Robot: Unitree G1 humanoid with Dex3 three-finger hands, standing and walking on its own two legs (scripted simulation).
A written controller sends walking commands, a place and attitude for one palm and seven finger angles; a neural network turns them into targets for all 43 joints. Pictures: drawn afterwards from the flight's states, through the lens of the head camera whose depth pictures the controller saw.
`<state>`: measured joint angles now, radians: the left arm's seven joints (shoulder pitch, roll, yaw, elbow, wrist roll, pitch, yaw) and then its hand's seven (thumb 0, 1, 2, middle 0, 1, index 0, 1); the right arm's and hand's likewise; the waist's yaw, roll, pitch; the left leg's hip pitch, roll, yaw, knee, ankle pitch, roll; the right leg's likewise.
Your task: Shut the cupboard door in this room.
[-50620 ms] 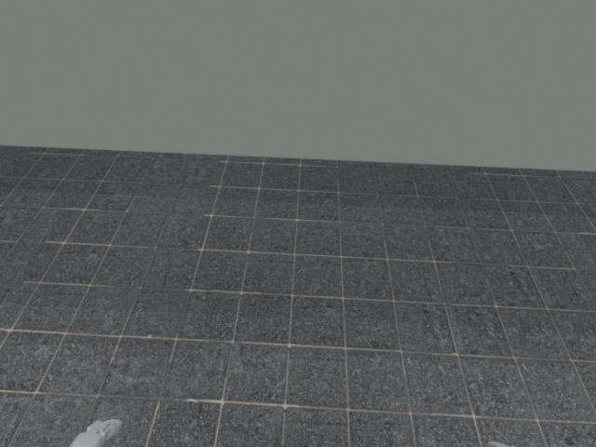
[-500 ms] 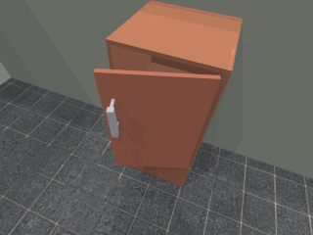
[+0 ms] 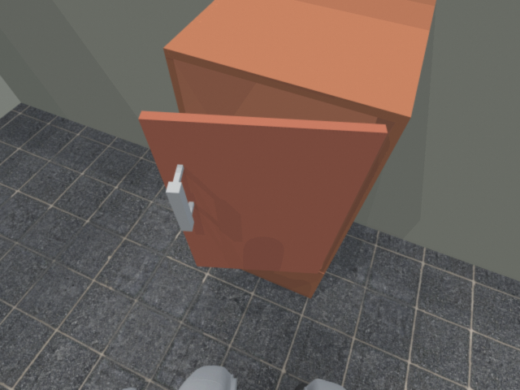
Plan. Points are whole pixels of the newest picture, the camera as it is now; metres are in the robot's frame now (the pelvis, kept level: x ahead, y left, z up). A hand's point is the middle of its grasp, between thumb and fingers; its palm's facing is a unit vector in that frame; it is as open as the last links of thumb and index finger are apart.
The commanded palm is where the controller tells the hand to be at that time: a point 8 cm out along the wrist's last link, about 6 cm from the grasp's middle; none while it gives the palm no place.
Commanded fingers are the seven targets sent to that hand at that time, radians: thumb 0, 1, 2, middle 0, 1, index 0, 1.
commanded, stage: come to a stop and stand still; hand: left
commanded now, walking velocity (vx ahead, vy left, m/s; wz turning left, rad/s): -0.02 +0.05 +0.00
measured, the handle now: (183, 199) +0.42 +0.18 -0.03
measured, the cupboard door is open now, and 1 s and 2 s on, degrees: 20 20 20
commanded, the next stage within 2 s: none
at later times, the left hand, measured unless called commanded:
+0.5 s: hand out of the picture +0.02 +0.27 -0.16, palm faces +0.00 -0.96 -0.28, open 7.4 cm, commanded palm none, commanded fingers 0.00 0.90 0.90 -0.20 -0.30 -0.20 -0.30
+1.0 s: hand out of the picture -0.07 +0.26 -0.16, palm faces -0.02 -0.98 -0.22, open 7.4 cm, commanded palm none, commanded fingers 0.00 0.90 0.90 -0.20 -0.30 -0.20 -0.30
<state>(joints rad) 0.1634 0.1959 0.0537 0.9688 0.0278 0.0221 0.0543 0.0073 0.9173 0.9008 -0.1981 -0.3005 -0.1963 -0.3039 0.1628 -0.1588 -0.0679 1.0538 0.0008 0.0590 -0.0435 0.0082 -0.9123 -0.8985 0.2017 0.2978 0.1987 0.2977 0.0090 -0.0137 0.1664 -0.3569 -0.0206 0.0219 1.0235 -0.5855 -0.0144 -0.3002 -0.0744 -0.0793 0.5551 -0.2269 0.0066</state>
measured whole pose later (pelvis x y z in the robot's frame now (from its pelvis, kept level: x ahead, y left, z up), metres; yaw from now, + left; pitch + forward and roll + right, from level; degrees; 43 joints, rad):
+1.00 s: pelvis -0.07 +0.08 +0.01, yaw -2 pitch -2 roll +0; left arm 0.36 0.16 0.00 1.04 0.02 0.02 0.04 0.00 0.90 0.90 -0.20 -0.30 -0.20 -0.30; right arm 0.27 -0.18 -0.03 1.06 -0.01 0.01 -0.01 0.01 -0.91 -0.90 0.20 0.30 0.20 0.30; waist -0.01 0.02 0.00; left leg -0.24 -0.07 0.10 0.34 -0.08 0.09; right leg -0.21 -0.02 -0.03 0.45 -0.21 0.00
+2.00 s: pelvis -0.03 +0.06 +0.01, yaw -3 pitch +0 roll +0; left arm 0.33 0.11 -0.01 1.09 0.01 -0.01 0.05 0.00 0.91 0.90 -0.20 -0.30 -0.20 -0.30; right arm 0.28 -0.13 -0.01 1.15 0.00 -0.01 -0.03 0.02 -0.93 -0.90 0.20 0.30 0.20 0.30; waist -0.01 -0.01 0.02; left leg -0.22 -0.05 0.09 0.37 -0.15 0.08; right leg -0.15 0.00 -0.03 0.41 -0.25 -0.01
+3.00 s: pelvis -0.01 +0.08 +0.01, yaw -3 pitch +0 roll +1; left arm 0.34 0.13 0.00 1.13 0.01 0.02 0.05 0.00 0.91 0.90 -0.20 -0.30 -0.20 -0.30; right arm 0.28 -0.11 -0.01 1.16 -0.01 -0.02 -0.06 0.01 -0.92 -0.90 0.20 0.30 0.20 0.30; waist -0.01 -0.04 0.04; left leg -0.15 -0.10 0.11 0.31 -0.16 0.11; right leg -0.13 -0.04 -0.01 0.44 -0.29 0.02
